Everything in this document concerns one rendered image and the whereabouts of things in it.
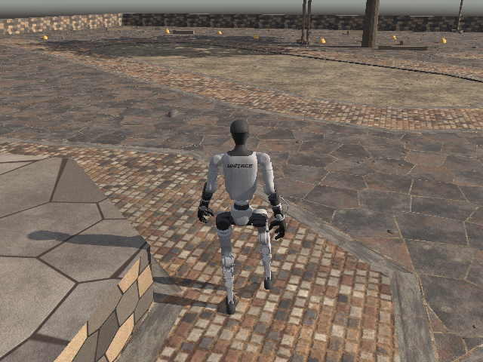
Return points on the right robot foot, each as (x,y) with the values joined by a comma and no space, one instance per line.
(268,284)

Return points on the robot left hand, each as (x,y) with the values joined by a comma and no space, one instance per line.
(207,212)

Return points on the robot left forearm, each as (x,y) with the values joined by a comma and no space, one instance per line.
(205,200)

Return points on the robot right hand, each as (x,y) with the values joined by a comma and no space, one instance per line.
(281,230)

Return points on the robot right forearm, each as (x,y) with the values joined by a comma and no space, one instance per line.
(276,205)

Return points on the robot left upper arm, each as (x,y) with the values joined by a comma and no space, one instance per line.
(213,170)

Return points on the left robot thigh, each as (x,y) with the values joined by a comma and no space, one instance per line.
(224,231)

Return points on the robot right upper arm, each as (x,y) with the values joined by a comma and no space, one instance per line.
(264,159)

